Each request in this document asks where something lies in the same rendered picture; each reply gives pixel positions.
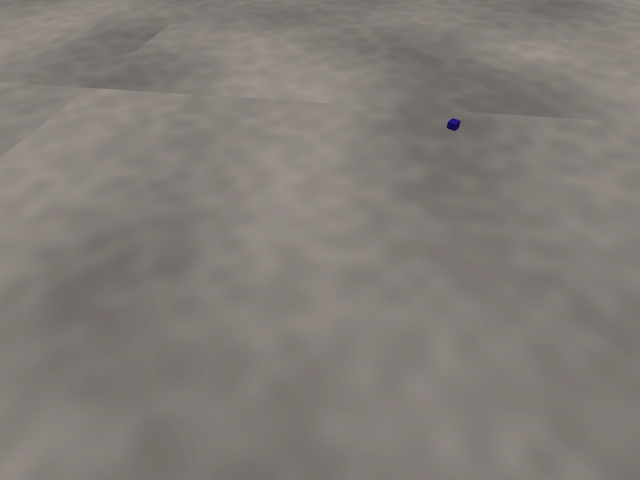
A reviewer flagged small box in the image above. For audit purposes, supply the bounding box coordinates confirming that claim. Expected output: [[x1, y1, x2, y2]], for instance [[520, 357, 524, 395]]
[[447, 118, 461, 131]]

